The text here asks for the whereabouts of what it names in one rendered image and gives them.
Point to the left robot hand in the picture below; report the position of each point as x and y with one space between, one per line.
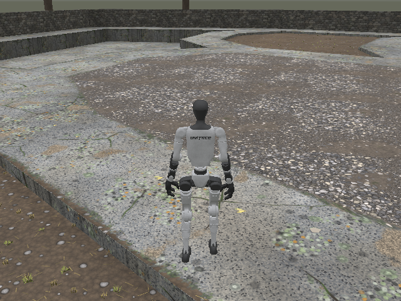
169 188

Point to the right robot forearm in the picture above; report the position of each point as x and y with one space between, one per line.
227 170

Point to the robot left foot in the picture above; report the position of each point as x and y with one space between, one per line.
185 257

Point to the right robot hand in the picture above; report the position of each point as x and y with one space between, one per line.
229 191

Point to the humanoid robot torso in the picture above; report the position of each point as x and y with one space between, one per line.
200 151

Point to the left robot upper arm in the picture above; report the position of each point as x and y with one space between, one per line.
180 133

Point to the left robot forearm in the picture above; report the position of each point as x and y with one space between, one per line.
172 169

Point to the right robot upper arm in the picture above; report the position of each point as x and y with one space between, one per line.
222 143

